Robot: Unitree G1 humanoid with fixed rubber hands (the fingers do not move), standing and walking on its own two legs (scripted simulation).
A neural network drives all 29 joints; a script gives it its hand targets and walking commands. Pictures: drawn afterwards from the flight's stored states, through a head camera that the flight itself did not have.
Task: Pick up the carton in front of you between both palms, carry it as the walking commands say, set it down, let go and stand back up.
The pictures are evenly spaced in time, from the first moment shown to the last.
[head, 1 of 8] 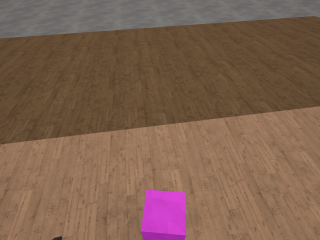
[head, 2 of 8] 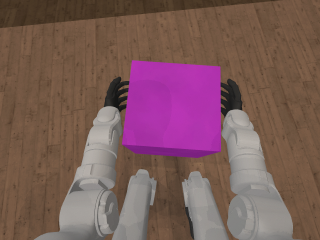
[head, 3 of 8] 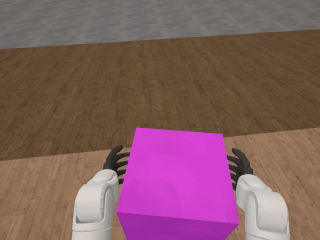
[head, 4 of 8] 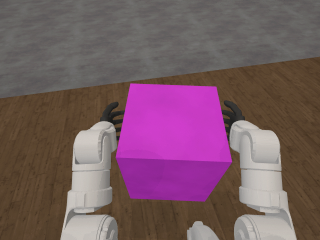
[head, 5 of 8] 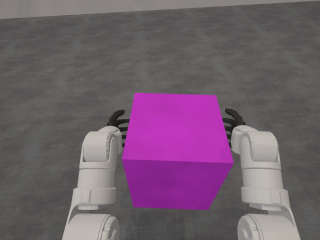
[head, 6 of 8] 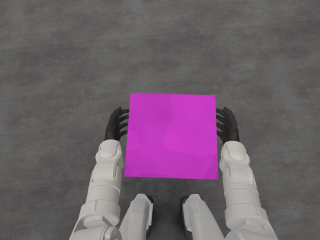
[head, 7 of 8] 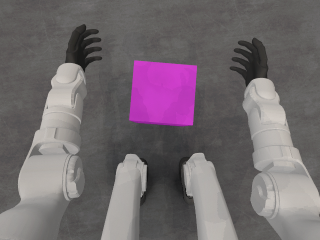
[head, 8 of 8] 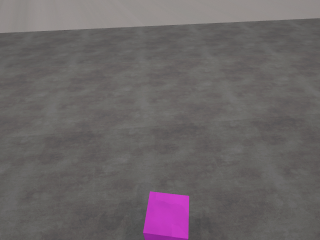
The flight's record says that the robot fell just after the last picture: no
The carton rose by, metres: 0.69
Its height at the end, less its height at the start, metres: -0.32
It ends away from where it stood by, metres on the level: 4.82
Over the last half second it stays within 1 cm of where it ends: yes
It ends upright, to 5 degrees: yes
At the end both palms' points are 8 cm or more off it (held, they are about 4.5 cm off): yes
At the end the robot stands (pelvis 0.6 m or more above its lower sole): yes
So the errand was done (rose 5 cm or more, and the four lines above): yes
